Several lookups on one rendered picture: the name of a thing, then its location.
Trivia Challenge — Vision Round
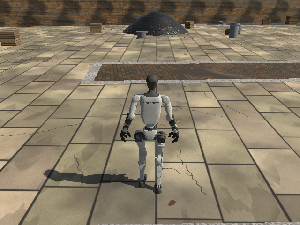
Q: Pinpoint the robot right upper arm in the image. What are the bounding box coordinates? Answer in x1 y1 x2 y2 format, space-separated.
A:
161 95 173 121

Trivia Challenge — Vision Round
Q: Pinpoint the robot left thigh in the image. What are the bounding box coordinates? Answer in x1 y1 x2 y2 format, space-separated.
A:
134 130 147 158

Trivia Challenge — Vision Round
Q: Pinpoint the robot right foot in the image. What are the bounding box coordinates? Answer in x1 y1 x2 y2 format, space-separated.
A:
155 182 162 194

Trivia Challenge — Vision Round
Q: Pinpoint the right robot hand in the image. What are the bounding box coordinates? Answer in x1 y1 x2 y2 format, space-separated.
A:
169 132 179 143

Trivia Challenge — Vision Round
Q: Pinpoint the left robot hand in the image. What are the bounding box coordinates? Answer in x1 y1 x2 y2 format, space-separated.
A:
120 131 131 142

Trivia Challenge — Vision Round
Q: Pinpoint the robot left upper arm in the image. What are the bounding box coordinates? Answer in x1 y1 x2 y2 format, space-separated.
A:
128 94 142 120

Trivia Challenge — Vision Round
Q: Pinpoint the robot left forearm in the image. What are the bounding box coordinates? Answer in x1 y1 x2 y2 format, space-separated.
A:
122 113 132 132

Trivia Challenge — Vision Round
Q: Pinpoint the robot right forearm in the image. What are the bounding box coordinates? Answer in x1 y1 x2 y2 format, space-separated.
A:
169 114 178 133

